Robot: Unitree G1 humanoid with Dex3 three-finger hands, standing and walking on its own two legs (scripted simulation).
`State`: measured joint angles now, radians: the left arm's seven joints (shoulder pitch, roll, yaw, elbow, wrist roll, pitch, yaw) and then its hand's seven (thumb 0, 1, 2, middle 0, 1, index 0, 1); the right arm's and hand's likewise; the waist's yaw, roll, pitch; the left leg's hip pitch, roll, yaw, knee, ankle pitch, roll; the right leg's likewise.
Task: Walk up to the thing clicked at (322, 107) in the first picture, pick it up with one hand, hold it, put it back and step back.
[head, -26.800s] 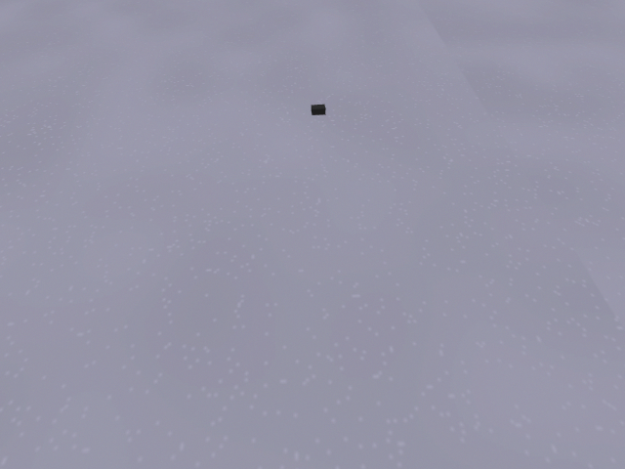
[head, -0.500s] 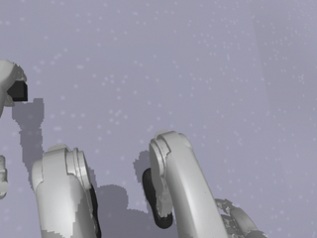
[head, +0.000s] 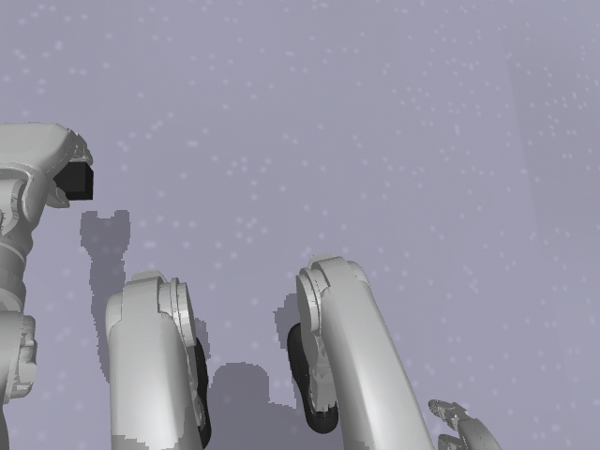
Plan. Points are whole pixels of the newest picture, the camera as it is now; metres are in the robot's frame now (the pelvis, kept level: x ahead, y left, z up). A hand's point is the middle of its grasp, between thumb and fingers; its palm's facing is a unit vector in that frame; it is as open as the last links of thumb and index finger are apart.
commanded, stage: lift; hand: left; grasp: from above
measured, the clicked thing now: (59, 181) +0.47 +0.30 -0.17
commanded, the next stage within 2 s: hold in 1.34 s
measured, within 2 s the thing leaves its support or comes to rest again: neither
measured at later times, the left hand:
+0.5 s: hand out of the picture +0.38 +0.30 +0.05, palm faces -0.43 -0.08 -0.90, open 7.3 cm
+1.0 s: hand out of the picture +0.33 +0.29 +0.23, palm faces -0.45 -0.08 -0.89, open 7.3 cm
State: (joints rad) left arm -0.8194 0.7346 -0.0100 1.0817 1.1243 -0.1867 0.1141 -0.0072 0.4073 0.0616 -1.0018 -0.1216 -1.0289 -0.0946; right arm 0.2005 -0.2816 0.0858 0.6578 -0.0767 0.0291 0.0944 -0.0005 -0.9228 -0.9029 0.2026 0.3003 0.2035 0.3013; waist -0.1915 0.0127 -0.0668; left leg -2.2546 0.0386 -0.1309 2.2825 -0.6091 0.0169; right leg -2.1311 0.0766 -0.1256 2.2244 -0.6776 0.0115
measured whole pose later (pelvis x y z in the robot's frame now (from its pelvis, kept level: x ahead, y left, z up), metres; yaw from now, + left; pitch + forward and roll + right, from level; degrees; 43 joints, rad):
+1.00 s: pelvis +0.04 +0.01 +0.30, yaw +7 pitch +16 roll -3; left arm -0.33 0.49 -0.15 0.78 1.04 -0.15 0.09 -0.01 0.41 0.12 -0.95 -0.19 -0.97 -0.17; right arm 0.25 -0.25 -0.02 0.71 0.04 -0.01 -0.06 0.00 -0.91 -0.90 0.20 0.30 0.20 0.30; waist -0.07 0.04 -0.16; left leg -1.06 0.03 -0.02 1.22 -0.45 0.02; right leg -0.98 0.05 -0.01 1.18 -0.49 0.01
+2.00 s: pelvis +0.08 +0.02 +0.39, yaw +7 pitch +6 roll -1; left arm -0.24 0.45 -0.18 0.64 1.02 -0.13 -0.04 -0.01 0.41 0.14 -0.93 -0.20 -0.96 -0.18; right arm 0.22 -0.26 -0.03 0.68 0.06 0.05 -0.06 0.01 -0.90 -0.90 0.20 0.30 0.20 0.30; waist -0.02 0.05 -0.06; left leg -0.49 0.01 0.03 0.70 -0.31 0.02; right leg -0.44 0.02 0.05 0.68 -0.34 0.01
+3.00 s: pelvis +0.07 +0.01 +0.40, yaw +7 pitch +1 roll +0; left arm -0.19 0.44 -0.21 0.53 0.98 -0.12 -0.09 -0.01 0.43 0.09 -0.95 -0.19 -0.98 -0.15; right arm 0.17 -0.25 -0.01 0.66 0.08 0.07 -0.09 0.01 -0.91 -0.90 0.20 0.30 0.20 0.30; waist 0.00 0.06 0.00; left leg -0.32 0.00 0.03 0.53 -0.22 0.01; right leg -0.29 0.02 0.06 0.54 -0.26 0.01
